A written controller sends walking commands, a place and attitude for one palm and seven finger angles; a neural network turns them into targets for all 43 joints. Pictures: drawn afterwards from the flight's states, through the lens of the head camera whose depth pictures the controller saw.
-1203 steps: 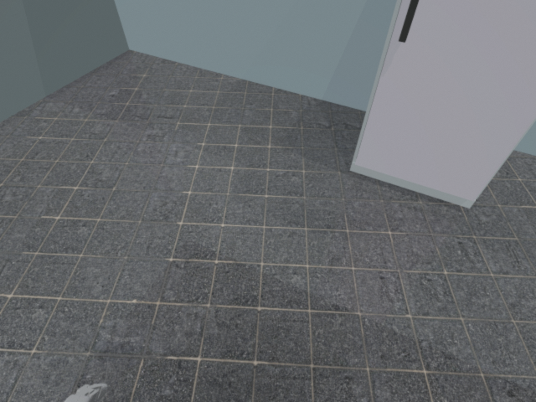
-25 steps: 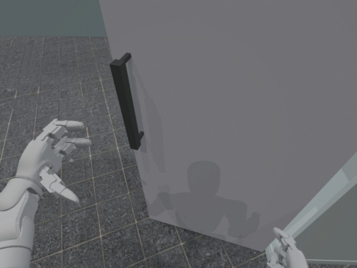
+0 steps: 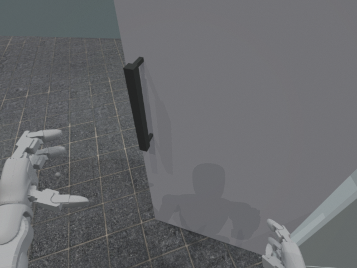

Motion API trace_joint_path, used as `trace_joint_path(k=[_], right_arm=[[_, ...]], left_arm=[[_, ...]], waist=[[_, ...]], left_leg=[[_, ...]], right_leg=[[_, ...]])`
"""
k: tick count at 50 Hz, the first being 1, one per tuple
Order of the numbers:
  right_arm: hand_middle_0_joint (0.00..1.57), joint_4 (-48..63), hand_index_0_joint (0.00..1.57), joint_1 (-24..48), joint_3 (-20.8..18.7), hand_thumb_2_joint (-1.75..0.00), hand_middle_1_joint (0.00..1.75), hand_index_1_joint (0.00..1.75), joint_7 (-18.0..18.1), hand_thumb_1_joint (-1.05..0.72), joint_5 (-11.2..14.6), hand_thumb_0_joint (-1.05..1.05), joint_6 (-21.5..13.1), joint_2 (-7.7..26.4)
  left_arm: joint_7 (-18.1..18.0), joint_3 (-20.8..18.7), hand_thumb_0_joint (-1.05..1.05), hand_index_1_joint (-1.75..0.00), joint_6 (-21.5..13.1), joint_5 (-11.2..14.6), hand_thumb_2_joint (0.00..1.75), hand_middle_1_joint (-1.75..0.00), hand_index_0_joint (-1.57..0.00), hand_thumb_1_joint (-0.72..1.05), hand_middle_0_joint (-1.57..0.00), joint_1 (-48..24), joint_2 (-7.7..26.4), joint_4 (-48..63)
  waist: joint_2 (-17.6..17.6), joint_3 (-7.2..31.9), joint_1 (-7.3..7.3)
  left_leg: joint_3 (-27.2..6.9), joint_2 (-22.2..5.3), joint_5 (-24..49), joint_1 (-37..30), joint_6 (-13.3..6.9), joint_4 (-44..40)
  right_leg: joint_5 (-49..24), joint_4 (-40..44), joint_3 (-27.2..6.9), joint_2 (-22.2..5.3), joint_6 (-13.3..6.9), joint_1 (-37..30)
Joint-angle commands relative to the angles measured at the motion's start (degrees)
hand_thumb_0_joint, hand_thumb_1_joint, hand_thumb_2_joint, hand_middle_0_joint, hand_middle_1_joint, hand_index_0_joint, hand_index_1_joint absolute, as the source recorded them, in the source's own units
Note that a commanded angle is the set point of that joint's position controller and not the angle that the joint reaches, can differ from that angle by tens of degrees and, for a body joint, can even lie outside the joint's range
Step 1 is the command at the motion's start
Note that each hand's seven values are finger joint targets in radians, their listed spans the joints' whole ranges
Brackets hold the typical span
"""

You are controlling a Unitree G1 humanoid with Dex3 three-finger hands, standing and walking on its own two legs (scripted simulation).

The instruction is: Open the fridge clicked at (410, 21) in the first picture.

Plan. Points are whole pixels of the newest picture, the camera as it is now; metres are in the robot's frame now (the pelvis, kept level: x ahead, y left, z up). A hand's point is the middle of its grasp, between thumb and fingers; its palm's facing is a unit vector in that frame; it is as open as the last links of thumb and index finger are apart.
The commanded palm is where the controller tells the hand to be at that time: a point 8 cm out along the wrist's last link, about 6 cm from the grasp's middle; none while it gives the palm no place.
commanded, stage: draw the hand back to the body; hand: left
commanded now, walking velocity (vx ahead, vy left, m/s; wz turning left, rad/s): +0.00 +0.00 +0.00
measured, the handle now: (142, 109) +0.46 +0.15 +0.12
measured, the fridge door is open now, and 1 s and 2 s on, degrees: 75 75 75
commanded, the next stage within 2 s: step back with the hand held close in 0.92 s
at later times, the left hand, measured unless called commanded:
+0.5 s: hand (42, 174) +0.22 +0.27 +0.16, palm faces +0.46 -0.81 -0.37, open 9.2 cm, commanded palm +0.16 +0.31 +0.18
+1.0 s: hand (39, 180) +0.20 +0.27 +0.16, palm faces +0.47 -0.80 -0.37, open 7.4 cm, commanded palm +0.15 +0.30 +0.18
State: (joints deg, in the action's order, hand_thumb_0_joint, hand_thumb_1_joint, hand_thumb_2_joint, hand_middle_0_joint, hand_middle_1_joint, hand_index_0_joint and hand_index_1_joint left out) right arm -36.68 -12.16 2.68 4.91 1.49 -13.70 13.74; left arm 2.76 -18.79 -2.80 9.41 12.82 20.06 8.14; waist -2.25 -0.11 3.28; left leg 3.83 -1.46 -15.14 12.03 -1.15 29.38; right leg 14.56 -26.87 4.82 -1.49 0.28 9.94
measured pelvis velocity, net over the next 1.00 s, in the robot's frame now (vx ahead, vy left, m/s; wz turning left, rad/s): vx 0.01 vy -0.01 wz -0.01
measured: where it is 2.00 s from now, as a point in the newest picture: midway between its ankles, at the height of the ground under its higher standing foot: outside the picture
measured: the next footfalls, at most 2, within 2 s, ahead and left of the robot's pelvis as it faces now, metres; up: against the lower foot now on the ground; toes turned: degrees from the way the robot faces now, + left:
none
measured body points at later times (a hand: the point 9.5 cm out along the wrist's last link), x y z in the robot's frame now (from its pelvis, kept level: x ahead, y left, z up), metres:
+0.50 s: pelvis +0.02 +0.00 +0.01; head +0.00 -0.01 +0.45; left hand +0.19 +0.31 +0.18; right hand +0.21 -0.22 -0.08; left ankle +0.01 +0.10 -0.74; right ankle +0.00 -0.12 -0.74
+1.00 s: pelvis +0.01 -0.01 +0.01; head -0.01 -0.02 +0.46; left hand +0.17 +0.31 +0.18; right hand +0.20 -0.22 -0.08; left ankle +0.01 +0.10 -0.74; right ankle +0.00 -0.12 -0.74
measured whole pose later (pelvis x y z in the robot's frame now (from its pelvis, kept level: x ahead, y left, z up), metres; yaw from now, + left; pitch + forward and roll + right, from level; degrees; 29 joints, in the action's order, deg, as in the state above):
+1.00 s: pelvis +0.01 -0.01 +0.01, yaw +0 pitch -5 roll +0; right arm -38.3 -11.2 1.1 4.5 -0.2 -6.7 12.4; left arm -6.1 -20.0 -3.5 5.0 24.1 20.2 20.4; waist -3.1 -1.9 4.7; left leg 4.2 -1.3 -13.3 4.1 -0.6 22.7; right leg 13.1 -21.0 4.5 -1.1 0.0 2.6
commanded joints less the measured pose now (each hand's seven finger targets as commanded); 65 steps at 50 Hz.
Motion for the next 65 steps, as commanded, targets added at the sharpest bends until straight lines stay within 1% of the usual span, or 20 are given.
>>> trace_joint_path(k=[1,2,5,9,14,17,20,23,27,30,39,41,50,51,52,53,54,55,59,65], right_arm=[[0.2,7.72,0.2,6.71,-3.05,-0.9,0.3,0.3,0.92,-0.9,-0.7,0.0,-0.75,6.88],[0.2,7.21,0.2,6.97,-3.19,-0.9,0.3,0.3,1.11,-0.9,-0.79,0.0,-0.4,7.03],[0.2,7.19,0.2,7.41,-3.04,-0.9,0.3,0.3,1.19,-0.9,-1.0,0.0,0.27,6.27],[0.2,7.05,0.2,7.92,-3.11,-0.9,0.3,0.3,0.82,-0.9,-1.28,0.0,1.35,6.27],[0.2,7.56,0.2,7.98,-3.48,-0.9,0.3,0.3,0.03,-0.9,-1.42,0.0,3.02,5.96],[0.2,7.9,0.2,8.14,-3.66,-0.9,0.3,0.3,-0.16,-0.9,-1.49,0.0,3.67,6.06],[0.2,8.35,0.2,8.04,-3.74,-0.9,0.3,0.3,-0.36,-0.9,-1.47,0.0,4.01,5.65],[0.2,8.54,0.2,8.15,-3.9,-0.9,0.3,0.3,-0.17,-0.9,-1.51,0.0,4.18,5.6],[0.2,8.5,0.2,8.33,-3.94,-0.9,0.3,0.3,-0.02,-0.9,-1.57,0.0,4.15,5.64],[0.2,8.19,0.2,8.28,-3.79,-0.9,0.3,0.3,0.02,-0.9,-1.47,0.0,4.33,5.4],[0.2,8.02,0.2,8.81,-3.64,-0.9,0.3,0.3,0.39,-0.9,-1.82,0.0,4.13,5.32],[0.2,8.0,0.2,9.01,-3.65,-0.9,0.3,0.3,0.41,-0.9,-1.71,0.0,4.04,5.12],[0.2,7.89,0.2,8.93,-3.7,-0.9,0.3,0.3,0.45,-0.9,-1.84,0.0,3.84,5.12],[0.2,7.83,0.2,9.06,-3.73,-0.9,0.3,0.3,0.42,-0.9,-1.76,0.0,3.86,5.19],[0.2,8.09,0.2,9.44,-3.51,-0.9,0.3,0.3,0.31,-0.9,-1.97,0.0,3.47,5.28],[0.2,10.92,0.2,10.47,-3.35,-0.9,0.3,0.3,0.1,-0.9,-1.41,0.0,4.83,6.72],[0.2,9.29,0.2,9.39,-3.16,-0.9,0.3,0.3,0.15,-0.9,-1.77,0.0,5.86,5.73],[0.2,10.0,0.2,8.53,-3.44,-0.9,0.3,0.3,-0.09,-0.9,-1.85,0.0,6.76,5.71],[0.2,12.3,0.2,7.72,-4.35,-0.9,0.3,0.3,0.03,-0.9,-1.63,0.0,9.35,5.84],[0.2,14.95,0.2,7.3,-4.82,-0.9,0.3,0.3,0.57,-0.9,-1.07,0.0,11.13,5.92]], left_arm=[[-7.96,-4.95,0.0,-0.85,-4.71,-3.61,0.44,-0.85,-0.23,-0.04,-0.23,-9.16,11.68,15.94],[-8.63,-5.42,0.0,-0.83,-4.78,-4.14,0.46,-0.83,-0.23,-0.01,-0.23,-8.71,12.53,16.23],[-9.8,-3.55,0.0,-0.77,-4.93,-4.96,0.51,-0.77,-0.23,0.1,-0.23,-8.78,10.58,18.26],[-10.15,-3.94,0.0,-0.68,-4.58,-5.15,0.58,-0.68,-0.22,0.25,-0.22,-5.03,10.28,18.5],[-9.77,-6.05,0.0,-0.58,-4.23,-4.97,0.67,-0.58,-0.22,0.43,-0.22,1.21,10.76,20.1],[-9.6,-7.31,0.0,-0.51,-3.99,-4.88,0.73,-0.51,-0.21,0.54,-0.21,3.78,11.36,20.66],[-9.62,-7.5,0.0,-0.45,-4.17,-4.89,0.78,-0.45,-0.21,0.65,-0.21,4.04,11.35,24.16],[-9.73,-8.15,0.0,-0.38,-4.07,-4.69,0.83,-0.38,-0.21,0.75,-0.21,5.73,11.65,24.3],[-9.89,-9.24,0.0,-0.3,-4.24,-4.84,0.9,-0.3,-0.2,0.9,-0.2,7.0,12.33,25.91],[-9.88,-7.57,0.0,-0.3,-4.04,-4.77,0.9,-0.3,-0.2,0.9,-0.2,5.99,10.63,24.35],[-9.97,-8.08,0.0,-0.3,-4.33,-4.73,0.9,-0.3,-0.2,0.9,-0.2,4.96,11.54,24.62],[-9.94,-8.09,0.0,-0.3,-4.46,-4.78,0.9,-0.3,-0.2,0.9,-0.2,4.76,11.48,25.09],[-9.69,-8.36,0.0,-0.3,-4.67,-4.57,0.9,-0.3,-0.2,0.9,-0.2,5.73,11.35,24.12],[-9.62,-8.0,0.0,-0.3,-4.71,-4.66,0.9,-0.3,-0.2,0.9,-0.2,5.35,11.03,24.29],[-9.17,-3.6,0.0,-0.3,-4.85,-5.06,0.9,-0.3,-0.2,0.9,-0.2,3.71,8.07,26.42],[-10.11,-11.97,0.0,-0.3,-7.28,-5.46,0.9,-0.3,-0.2,0.9,-0.2,-3.13,16.83,31.83],[-9.75,-8.57,0.0,-0.3,-7.4,-5.54,0.9,-0.3,-0.2,0.9,-0.2,3.52,12.08,25.83],[-9.69,-7.65,0.0,-0.3,-7.37,-5.95,0.9,-0.3,-0.2,0.9,-0.2,7.33,10.67,24.4],[-10.16,-9.49,0.0,-0.3,-8.33,-5.85,0.9,-0.3,-0.2,0.9,-0.2,13.23,11.88,27.36],[-10.86,-11.86,0.0,-0.3,-9.21,-5.44,0.9,-0.3,-0.2,0.9,-0.2,16.52,14.16,31.7]], waist=[[-2.06,6.04,0.09],[-0.72,6.03,0.19],[-4.12,5.97,0.03],[-0.36,5.39,0.59],[-0.95,5.44,1.28],[0.0,4.45,1.59],[-3.65,5.71,1.44],[-0.13,4.49,1.39],[-1.65,4.26,1.71],[-1.27,1.79,1.02],[-0.45,2.25,1.35],[-2.36,2.42,1.41],[-0.43,1.75,1.43],[-1.29,1.86,1.36],[-1.32,2.12,0.99],[-0.6,-2.12,-0.84],[2.86,-1.61,-1.36],[4.67,-0.01,-1.2],[1.18,7.44,-1.35],[0.62,9.96,-1.53]], left_leg=[[-4.03,-0.25,4.14,-4.67,-0.32,-7.96],[-3.95,-0.43,5.09,-5.07,-0.49,-8.15],[-4.04,-0.23,7.97,-7.27,-0.12,-8.98],[-3.98,-0.35,13.02,-8.27,-0.02,-9.1],[-3.36,-0.37,18.65,-8.39,0.21,-8.44],[-3.06,-0.39,19.4,-7.9,0.08,-8.42],[-3.05,-0.4,20.94,-9.05,0.38,-8.17],[-2.71,-0.34,19.38,-8.69,-0.02,-8.24],[-2.61,-0.21,18.89,-8.72,-0.02,-8.34],[-2.62,-0.15,15.93,-8.15,0.03,-8.85],[-2.6,0.26,13.58,-8.14,-0.39,-9.31],[-2.39,0.36,13.2,-8.78,-0.36,-9.32],[-2.29,0.31,12.19,-8.49,-0.4,-9.86],[-2.24,0.33,11.9,-8.64,-0.36,-9.87],[-2.36,0.4,12.51,-9.23,-0.59,-9.92],[-3.21,-1.08,9.0,-3.73,-1.53,-7.15],[-3.99,-0.88,8.11,-3.32,-1.51,-5.88],[-3.68,-0.99,8.79,-3.01,-1.37,-4.98],[-3.5,-2.12,17.82,-3.07,-1.04,-4.15],[-5.02,-3.69,21.73,-0.23,-1.18,-4.93]], right_leg=[[-3.26,5.85,-2.87,-0.2,-1.22,-0.64],[-3.73,6.32,-2.98,-0.04,-1.21,-1.22],[-6.01,5.96,-2.69,0.06,-1.41,-2.33],[-9.67,6.25,-2.39,0.38,-1.25,-3.78],[-14.28,6.17,-2.43,0.27,-1.21,-5.88],[-15.04,6.61,-2.32,0.3,-1.09,-6.14],[-15.43,6.35,-2.51,0.27,-1.07,-6.34],[-15.35,6.91,-2.35,0.3,-0.85,-5.88],[-14.86,7.3,-2.29,0.41,-0.95,-6.04],[-12.22,7.77,-2.23,0.49,-0.82,-4.33],[-10.92,8.72,-2.63,0.34,-0.73,-5.17],[-10.25,9.01,-2.78,0.41,-0.8,-4.92],[-9.46,9.54,-2.74,0.5,-0.62,-5.13],[-8.92,9.7,-2.82,0.56,-0.63,-4.91],[-9.75,9.65,-2.82,0.42,-0.58,-5.05],[-11.92,12.2,-8.22,-2.3,-0.45,1.16],[-11.58,12.29,-8.15,-3.94,-0.82,1.86],[-11.68,11.86,-8.24,-4.45,-0.89,1.83],[-20.75,6.14,-6.55,-4.77,-0.55,-1.58],[-22.06,1.5,-5.75,-3.07,0.11,-2.41]])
